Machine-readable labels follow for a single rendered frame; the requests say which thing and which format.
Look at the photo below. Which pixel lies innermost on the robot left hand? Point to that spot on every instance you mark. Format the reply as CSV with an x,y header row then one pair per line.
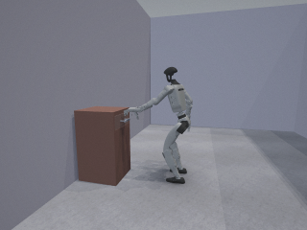
x,y
131,109

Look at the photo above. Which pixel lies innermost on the robot left shin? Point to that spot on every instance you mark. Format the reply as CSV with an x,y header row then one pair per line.
x,y
171,162

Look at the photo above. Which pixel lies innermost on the robot right forearm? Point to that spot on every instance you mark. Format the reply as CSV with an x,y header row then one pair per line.
x,y
188,110

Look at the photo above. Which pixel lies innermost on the handle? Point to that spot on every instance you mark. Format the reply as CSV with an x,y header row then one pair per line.
x,y
125,120

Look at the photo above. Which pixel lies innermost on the robot right shin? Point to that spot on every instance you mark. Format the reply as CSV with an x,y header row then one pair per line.
x,y
177,157

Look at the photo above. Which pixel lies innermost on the drawer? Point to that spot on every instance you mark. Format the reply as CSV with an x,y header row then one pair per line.
x,y
118,118

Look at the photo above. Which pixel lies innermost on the robot shin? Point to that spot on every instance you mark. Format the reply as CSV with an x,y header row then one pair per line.
x,y
177,157
171,162

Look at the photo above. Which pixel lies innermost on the cabinet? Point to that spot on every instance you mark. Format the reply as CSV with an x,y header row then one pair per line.
x,y
103,152

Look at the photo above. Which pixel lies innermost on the robot right upper arm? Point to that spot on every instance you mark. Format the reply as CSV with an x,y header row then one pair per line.
x,y
187,97

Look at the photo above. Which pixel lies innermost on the robot left forearm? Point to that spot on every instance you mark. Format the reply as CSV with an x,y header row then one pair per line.
x,y
145,106

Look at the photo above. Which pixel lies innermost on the robot left upper arm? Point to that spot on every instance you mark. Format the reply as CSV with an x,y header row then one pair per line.
x,y
167,90

